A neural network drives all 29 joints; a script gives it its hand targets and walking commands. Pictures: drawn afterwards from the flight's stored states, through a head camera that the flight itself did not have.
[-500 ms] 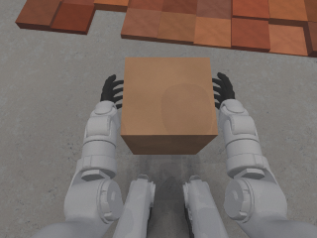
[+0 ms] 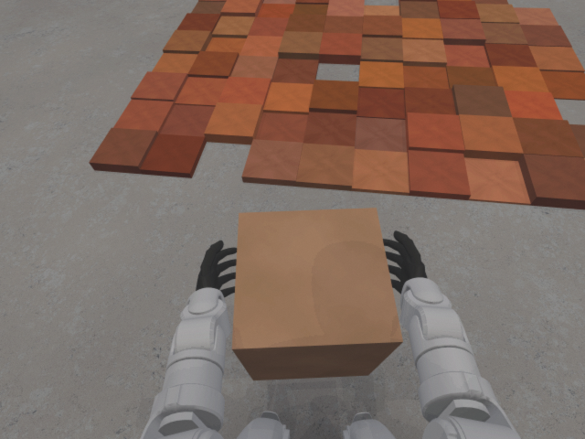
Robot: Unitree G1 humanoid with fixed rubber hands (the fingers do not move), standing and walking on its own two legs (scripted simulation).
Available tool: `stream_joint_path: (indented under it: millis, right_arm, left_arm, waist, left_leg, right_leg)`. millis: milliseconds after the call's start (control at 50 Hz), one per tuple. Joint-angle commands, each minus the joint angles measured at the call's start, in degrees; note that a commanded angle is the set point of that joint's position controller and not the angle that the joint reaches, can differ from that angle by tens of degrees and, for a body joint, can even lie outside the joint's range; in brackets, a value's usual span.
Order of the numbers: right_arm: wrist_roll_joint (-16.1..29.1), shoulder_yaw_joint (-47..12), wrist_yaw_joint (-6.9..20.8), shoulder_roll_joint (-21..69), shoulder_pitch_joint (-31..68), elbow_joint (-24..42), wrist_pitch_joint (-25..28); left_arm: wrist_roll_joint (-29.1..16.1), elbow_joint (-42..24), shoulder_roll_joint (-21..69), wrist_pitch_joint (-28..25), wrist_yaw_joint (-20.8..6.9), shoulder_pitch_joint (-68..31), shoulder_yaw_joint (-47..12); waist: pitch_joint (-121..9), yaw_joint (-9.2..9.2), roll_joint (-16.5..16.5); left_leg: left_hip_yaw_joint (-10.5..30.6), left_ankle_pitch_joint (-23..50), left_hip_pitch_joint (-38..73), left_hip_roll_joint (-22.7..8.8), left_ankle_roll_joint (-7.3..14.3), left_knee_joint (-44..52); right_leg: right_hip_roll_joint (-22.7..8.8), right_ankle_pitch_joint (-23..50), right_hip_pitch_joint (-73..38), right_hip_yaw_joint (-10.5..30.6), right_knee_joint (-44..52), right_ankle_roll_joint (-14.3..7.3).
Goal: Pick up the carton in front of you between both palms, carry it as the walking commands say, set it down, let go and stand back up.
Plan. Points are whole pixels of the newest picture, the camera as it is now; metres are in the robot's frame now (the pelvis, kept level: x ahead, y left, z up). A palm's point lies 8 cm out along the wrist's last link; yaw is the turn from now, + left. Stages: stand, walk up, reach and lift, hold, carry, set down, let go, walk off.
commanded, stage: reach and lift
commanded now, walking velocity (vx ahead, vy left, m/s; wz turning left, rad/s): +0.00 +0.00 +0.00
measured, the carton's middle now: (309, 301) +0.34 +0.01 -0.09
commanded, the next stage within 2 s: hold in 1.38 s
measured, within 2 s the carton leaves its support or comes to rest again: neither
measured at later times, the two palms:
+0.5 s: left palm (187, 271) +0.30 +0.16 +0.09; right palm (443, 266) +0.31 -0.14 +0.10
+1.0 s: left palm (195, 254) +0.32 +0.15 +0.10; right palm (448, 260) +0.32 -0.15 +0.10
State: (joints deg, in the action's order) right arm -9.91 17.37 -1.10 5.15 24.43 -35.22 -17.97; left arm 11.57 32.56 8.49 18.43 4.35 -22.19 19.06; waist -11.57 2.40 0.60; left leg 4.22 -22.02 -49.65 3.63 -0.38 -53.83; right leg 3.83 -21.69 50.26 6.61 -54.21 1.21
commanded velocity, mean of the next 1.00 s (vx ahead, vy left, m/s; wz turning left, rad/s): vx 0.00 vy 0.00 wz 0.00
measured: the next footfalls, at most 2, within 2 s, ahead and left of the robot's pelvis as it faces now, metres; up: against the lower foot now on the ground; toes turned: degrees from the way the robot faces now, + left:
none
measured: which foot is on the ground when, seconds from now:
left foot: down 0.00-1.00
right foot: down 0.00-1.00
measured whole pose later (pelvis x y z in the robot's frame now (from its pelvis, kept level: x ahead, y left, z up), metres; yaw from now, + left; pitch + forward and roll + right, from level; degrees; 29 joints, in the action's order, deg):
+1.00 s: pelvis +0.03 +0.01 +0.07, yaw +0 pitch -5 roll +0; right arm -16.4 16.2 1.7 8.8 15.5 -20.2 -35.8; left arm 16.3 20.3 9.2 38.1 1.1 -16.8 13.8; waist -1.2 -0.3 -0.6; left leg 5.2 -12.3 -5.5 2.7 0.5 -22.7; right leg 1.7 -11.9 5.9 7.2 -22.6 0.9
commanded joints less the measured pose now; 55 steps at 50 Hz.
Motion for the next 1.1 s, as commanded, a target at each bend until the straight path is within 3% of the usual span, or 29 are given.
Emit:
stream_joint_path:
  millis: [0,40,60,80,100,180,240,260,280,300,340,400,440,500,520,540,560,600,620,640,660,700,720,740,800,820,920,1040,1080]
  right_arm:
    - [3.2,-30.2,10.4,63.0,21.4,-0.6,-4.5]
    - [3.9,-30.8,11.4,63.0,20.1,1.1,-6.1]
    - [3.1,-29.1,11.6,60.7,18.8,0.6,-7.0]
    - [3.9,-29.7,11.8,60.1,20.2,2.8,-7.6]
    - [4.2,-30.0,12.3,60.5,20.7,3.6,-8.5]
    - [7.0,-32.0,13.3,61.0,23.4,6.4,-11.5]
    - [7.7,-33.3,13.9,61.9,25.8,7.4,-13.4]
    - [8.2,-33.6,14.2,62.0,27.9,8.2,-13.6]
    - [6.8,-31.5,14.2,61.2,26.3,6.3,-14.4]
    - [7.6,-32.3,14.7,61.6,27.2,6.6,-14.8]
    - [7.5,-32.6,15.0,62.0,26.1,7.3,-15.5]
    - [6.4,-30.6,15.2,61.8,27.1,5.8,-16.7]
    - [5.2,-28.1,15.5,60.0,28.8,5.2,-16.5]
    - [3.1,-23.4,15.7,57.8,30.5,0.5,-16.4]
    - [2.2,-22.9,16.0,58.1,33.0,2.3,-15.8]
    - [1.7,-21.8,16.0,56.8,33.0,1.9,-15.6]
    - [1.5,-21.7,16.2,56.9,31.9,1.5,-15.1]
    - [2.4,-24.0,16.2,57.2,32.0,5.4,-14.4]
    - [3.6,-25.4,16.4,58.8,34.5,5.9,-14.4]
    - [3.7,-25.9,16.5,59.1,32.3,5.9,-14.5]
    - [4.9,-28.0,16.6,60.3,30.7,7.7,-14.9]
    - [6.3,-31.0,16.5,59.1,27.3,12.7,-15.1]
    - [6.9,-30.8,16.5,59.0,25.6,11.2,-15.9]
    - [6.2,-31.5,16.6,58.2,22.8,12.2,-16.4]
    - [5.2,-28.7,16.4,57.2,18.8,9.3,-17.1]
    - [5.7,-30.3,16.3,55.5,19.6,12.1,-16.9]
    - [6.6,-32.3,16.4,53.8,18.5,15.8,-17.7]
    - [7.2,-34.5,15.4,55.5,17.1,20.7,-18.3]
    - [7.7,-34.9,15.2,56.0,17.9,21.0,-18.3]
  left_arm:
    - [-11.2,-4.6,56.4,3.1,-17.6,-35.5,-36.1]
    - [-12.0,-6.7,57.3,4.8,-18.0,-33.1,-37.2]
    - [-11.2,-3.9,55.9,6.1,-17.8,-32.0,-35.4]
    - [-9.9,-1.9,56.5,7.2,-17.8,-27.9,-34.1]
    - [-9.8,-3.7,55.8,7.7,-18.0,-28.8,-33.7]
    - [-7.5,-3.6,54.9,10.7,-17.6,-25.2,-31.4]
    - [-7.1,-3.9,56.6,12.4,-17.7,-27.5,-32.2]
    - [-6.7,-5.0,55.4,12.7,-17.8,-28.7,-31.5]
    - [-6.1,-5.2,55.5,13.2,-17.9,-29.3,-31.1]
    - [-6.3,-6.7,54.9,13.7,-17.9,-29.6,-31.3]
    - [-7.2,-8.9,55.6,14.2,-18.2,-30.7,-32.7]
    - [-6.8,-6.9,54.8,15.7,-18.9,-32.2,-30.3]
    - [-6.8,-4.8,56.1,16.1,-19.0,-34.6,-29.7]
    - [-5.5,-0.4,55.8,15.9,-19.6,-34.5,-26.3]
    - [-5.6,-1.4,56.3,15.3,-19.5,-36.7,-26.4]
    - [-5.4,0.5,57.1,15.6,-19.4,-36.5,-25.7]
    - [-5.9,0.6,56.8,15.2,-19.5,-36.9,-25.5]
    - [-6.6,-1.0,59.2,14.6,-19.4,-35.9,-26.9]
    - [-6.9,-2.9,59.9,14.4,-19.1,-36.1,-28.5]
    - [-8.9,-5.6,60.4,14.4,-19.0,-37.6,-31.3]
    - [-9.8,-7.5,60.8,14.6,-18.5,-36.0,-32.4]
    - [-11.7,-12.5,61.9,15.1,-17.6,-33.5,-36.4]
    - [-10.7,-11.9,60.0,15.7,-17.3,-30.5,-35.0]
    - [-10.6,-13.4,60.3,16.0,-16.8,-27.2,-35.6]
    - [-8.2,-13.2,56.0,16.8,-16.1,-23.2,-34.5]
    - [-8.1,-12.1,56.3,17.2,-15.8,-22.7,-34.3]
    - [-7.4,-12.2,55.4,18.2,-16.0,-16.4,-32.4]
    - [-10.7,-19.3,57.7,18.1,-16.8,-19.7,-37.3]
    - [-11.1,-18.8,57.0,18.5,-17.2,-20.9,-37.7]
  waist:
    - [-18.6,-5.59,-4.1]
    - [-17.2,-5.51,-1.9]
    - [-13.4,-6.61,-2.1]
    - [-12.2,-4.75,-0.8]
    - [-11.8,-5.25,-1.3]
    - [-7.7,-0.68,-0.8]
    - [-6.2,-0.65,-1.0]
    - [-5.1,0.42,-1.2]
    - [-3.4,-1.11,-2.1]
    - [-4.1,0.54,-0.9]
    - [-3.8,-0.7,-1.0]
    - [-0.2,-1.06,-1.0]
    - [2.7,-3.15,0.7]
    - [3.7,-3.62,-0.9]
    - [3.4,-3.32,-1.6]
    - [3.5,-3.86,0.5]
    - [2.6,-4.89,-1.2]
    - [-1.2,-5.21,-0.1]
    - [-3.6,-3.68,-0.6]
    - [-6.2,-5.05,-0.7]
    - [-8.3,-4.15,-1.0]
    - [-12.1,-5.31,1.0]
    - [-11.2,-3.33,2.2]
    - [-11.1,-4.18,1.3]
    - [-4.2,-2.76,1.2]
    - [-3.0,-3.21,2.9]
    - [-1.2,-0.3,0.6]
    - [-4.6,-2.84,-1.0]
    - [-5.5,-3.49,0.0]
  left_leg:
    - [-1.1,9.4,21.9,3.8,0.5,14.2]
    - [-0.4,13.1,26.0,3.2,0.2,17.0]
    - [-0.5,13.1,26.7,2.8,0.0,18.5]
    - [-0.1,14.4,27.2,2.9,0.1,20.0]
    - [-0.1,14.7,28.4,2.6,0.0,21.6]
    - [0.2,14.5,33.4,2.6,0.4,25.9]
    - [-0.2,12.4,36.9,2.3,0.7,27.7]
    - [-0.6,10.4,36.5,2.4,0.8,28.2]
    - [-0.1,10.3,36.9,2.0,1.2,28.7]
    - [-0.5,10.0,38.1,2.0,1.1,29.3]
    - [-0.6,8.6,40.1,2.2,1.0,30.1]
    - [-0.8,5.1,38.8,1.9,1.0,30.8]
    - [-0.9,1.9,38.4,1.3,0.8,31.6]
    - [-0.8,-1.3,39.1,1.2,0.7,31.2]
    - [-1.0,-1.5,38.9,0.7,0.7,31.8]
    - [-1.6,-2.0,37.3,1.1,0.2,31.8]
    - [-0.6,-1.9,36.1,0.6,0.1,32.0]
    - [-0.5,4.4,39.9,0.8,-0.1,31.3]
    - [0.2,8.4,40.2,0.8,-0.1,30.9]
    - [0.5,10.3,41.3,0.7,-0.4,31.0]
    - [0.8,13.8,44.2,0.6,-0.6,31.1]
    - [1.6,25.3,48.3,0.7,-1.9,31.0]
    - [1.6,26.5,48.0,1.3,-2.2,31.1]
    - [1.8,28.0,49.8,0.9,-2.2,31.8]
    - [1.6,24.8,47.6,0.6,-2.0,33.4]
    - [0.9,25.4,46.9,1.4,-2.4,33.4]
    - [0.8,27.4,47.9,1.2,-1.6,34.8]
    - [1.4,31.8,51.4,1.4,-1.3,33.5]
    - [0.9,28.6,50.1,1.7,-1.6,33.9]
  right_leg:
    - [2.3,13.5,-28.1,-0.8,16.0,-0.2]
    - [2.4,16.1,-30.6,-1.3,17.8,-0.5]
    - [1.8,16.8,-31.8,-1.0,19.1,-0.8]
    - [1.6,18.2,-33.8,-0.9,20.5,-0.7]
    - [1.8,18.1,-35.7,-1.4,21.8,-0.6]
    - [0.6,16.8,-39.5,-1.1,26.0,-0.2]
    - [0.5,14.3,-40.6,-1.1,28.5,0.1]
    - [0.4,12.5,-41.7,-1.3,29.0,0.3]
    - [0.3,12.0,-40.2,-1.1,29.9,0.3]
    - [0.3,11.3,-42.1,-1.7,30.1,0.2]
    - [0.1,9.8,-41.7,-1.7,31.3,0.2]
    - [0.2,5.9,-41.5,-1.5,32.1,-0.3]
    - [0.3,3.0,-40.0,-2.0,31.9,-0.9]
    - [0.2,-3.2,-38.2,-2.8,32.5,-1.6]
    - [0.8,-2.8,-37.6,-3.9,31.9,-1.5]
    - [0.6,-1.3,-39.5,-3.6,31.3,-1.9]
    - [0.7,0.0,-41.0,-3.8,30.9,-1.9]
    - [0.7,6.0,-42.2,-3.3,30.5,-2.0]
    - [1.3,8.9,-43.2,-3.5,29.9,-1.9]
    - [1.8,11.4,-45.5,-3.6,29.5,-2.0]
    - [1.8,13.7,-45.5,-3.9,29.4,-1.8]
    - [2.6,21.6,-47.9,-3.9,29.7,-1.4]
    - [2.6,21.8,-47.7,-3.6,30.8,-1.3]
    - [2.5,22.8,-47.8,-3.4,31.2,-1.2]
    - [2.4,20.8,-45.9,-3.7,32.3,-1.1]
    - [2.0,22.2,-47.1,-2.9,32.8,-1.3]
    - [2.5,23.7,-47.4,-3.3,33.7,-0.4]
    - [2.4,27.4,-47.9,-2.6,33.4,0.0]
    - [2.3,27.1,-49.6,-2.4,33.5,-0.4]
